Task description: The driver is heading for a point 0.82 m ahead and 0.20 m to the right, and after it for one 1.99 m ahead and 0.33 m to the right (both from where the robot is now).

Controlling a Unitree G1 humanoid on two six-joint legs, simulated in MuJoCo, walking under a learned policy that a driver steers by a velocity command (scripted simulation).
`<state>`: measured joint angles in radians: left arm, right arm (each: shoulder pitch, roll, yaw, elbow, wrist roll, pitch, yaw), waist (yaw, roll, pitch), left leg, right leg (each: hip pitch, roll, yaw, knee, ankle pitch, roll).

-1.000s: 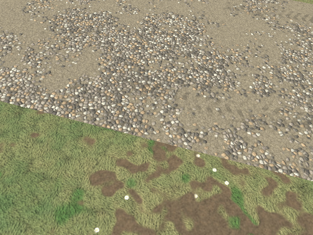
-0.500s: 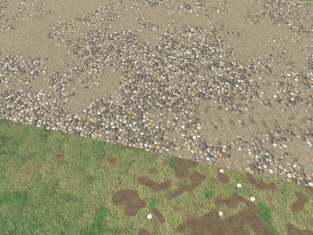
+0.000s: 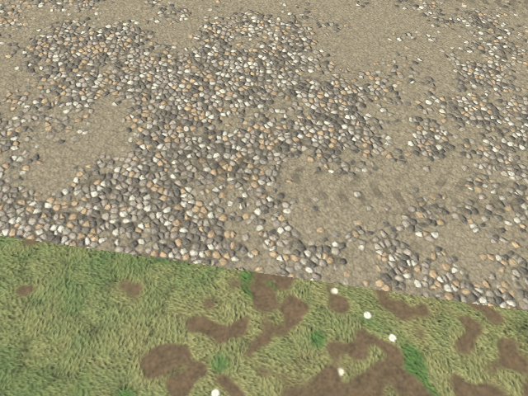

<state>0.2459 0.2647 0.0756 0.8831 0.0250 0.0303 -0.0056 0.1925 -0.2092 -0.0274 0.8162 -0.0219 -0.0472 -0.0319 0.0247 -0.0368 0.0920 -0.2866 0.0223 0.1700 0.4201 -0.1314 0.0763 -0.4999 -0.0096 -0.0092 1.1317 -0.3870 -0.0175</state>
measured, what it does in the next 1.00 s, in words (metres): walks ahead, turning right: right foot, then left foot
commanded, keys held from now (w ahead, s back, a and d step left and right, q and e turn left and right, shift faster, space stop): e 0.20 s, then w+e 0.40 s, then w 0.40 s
